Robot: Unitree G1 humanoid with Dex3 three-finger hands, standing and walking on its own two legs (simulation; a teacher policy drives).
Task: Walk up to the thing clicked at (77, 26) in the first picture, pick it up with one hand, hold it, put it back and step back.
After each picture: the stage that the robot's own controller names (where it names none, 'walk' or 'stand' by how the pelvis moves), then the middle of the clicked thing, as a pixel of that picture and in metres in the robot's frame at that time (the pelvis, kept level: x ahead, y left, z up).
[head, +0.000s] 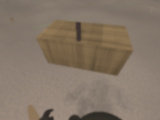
stand; (78, 32) +1.03 +0.23 -0.04
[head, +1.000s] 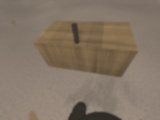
walk; (75, 34) +0.92 +0.28 -0.04
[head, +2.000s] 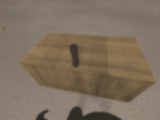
walk; (74, 56) +0.57 +0.21 -0.03
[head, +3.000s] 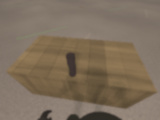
stand; (71, 65) +0.45 +0.20 -0.03
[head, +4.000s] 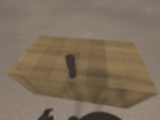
stand; (71, 67) +0.44 +0.19 -0.04
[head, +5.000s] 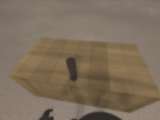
stand; (72, 70) +0.42 +0.18 -0.05
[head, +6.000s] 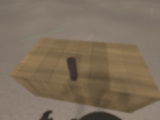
stand; (72, 70) +0.42 +0.18 -0.05
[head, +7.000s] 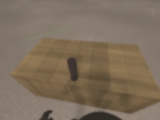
stand; (73, 70) +0.42 +0.18 -0.05
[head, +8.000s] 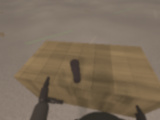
rise first; (76, 72) +0.41 +0.17 -0.04
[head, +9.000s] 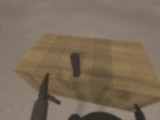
go down; (75, 66) +0.44 +0.17 -0.03
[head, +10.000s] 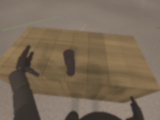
go down; (70, 64) +0.42 +0.16 +0.01
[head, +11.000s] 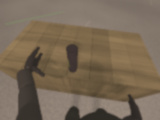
close in; (72, 60) +0.44 +0.15 +0.02
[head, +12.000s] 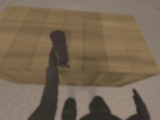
close; (61, 50) +0.46 +0.17 +0.07
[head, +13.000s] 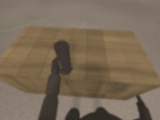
lift; (64, 60) +0.38 +0.17 +0.12
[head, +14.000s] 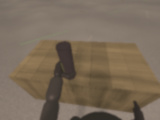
hold; (67, 63) +0.32 +0.16 +0.18
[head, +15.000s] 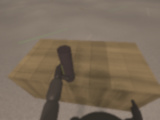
hold; (67, 66) +0.33 +0.17 +0.14
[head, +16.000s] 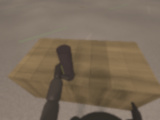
hold; (67, 65) +0.33 +0.17 +0.14
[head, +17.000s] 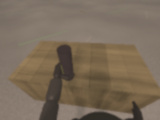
crouch; (66, 65) +0.33 +0.17 +0.16
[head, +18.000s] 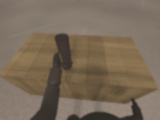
lower; (65, 54) +0.41 +0.18 +0.14
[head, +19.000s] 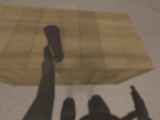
lower; (55, 47) +0.49 +0.19 +0.07
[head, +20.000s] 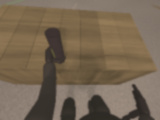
lower; (57, 49) +0.47 +0.18 +0.06
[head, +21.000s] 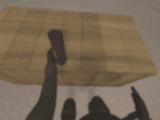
lower; (59, 50) +0.46 +0.18 +0.06
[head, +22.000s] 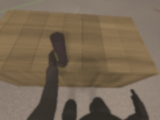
lower; (60, 52) +0.45 +0.17 +0.06
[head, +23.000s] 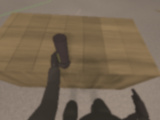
loosen; (62, 54) +0.45 +0.17 +0.06
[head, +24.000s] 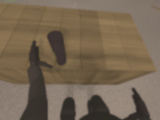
withdraw; (59, 51) +0.45 +0.17 +0.06
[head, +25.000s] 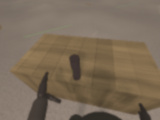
sink last; (75, 68) +0.40 +0.16 +0.00
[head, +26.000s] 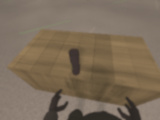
stand; (75, 63) +0.44 +0.16 +0.01
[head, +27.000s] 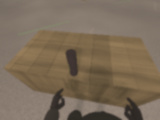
stand; (72, 64) +0.43 +0.17 +0.02
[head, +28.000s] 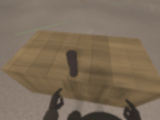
stand; (72, 65) +0.42 +0.17 +0.02
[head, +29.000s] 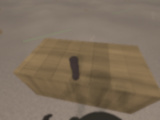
stand; (74, 69) +0.44 +0.17 -0.04
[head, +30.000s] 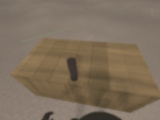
stand; (73, 70) +0.42 +0.18 -0.04
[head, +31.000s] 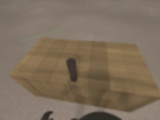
stand; (72, 71) +0.41 +0.18 -0.05
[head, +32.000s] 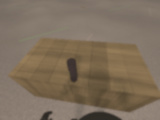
walk; (72, 71) +0.41 +0.18 -0.05
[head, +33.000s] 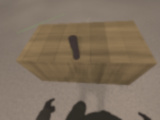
walk; (74, 48) +0.59 +0.20 -0.03
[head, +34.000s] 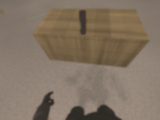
walk; (82, 23) +0.93 +0.16 -0.01
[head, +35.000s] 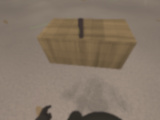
stand; (80, 29) +1.05 +0.19 -0.02
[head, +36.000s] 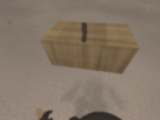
stand; (84, 33) +1.03 +0.17 -0.04
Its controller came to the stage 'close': yes
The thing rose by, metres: 0.21
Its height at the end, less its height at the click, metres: +0.00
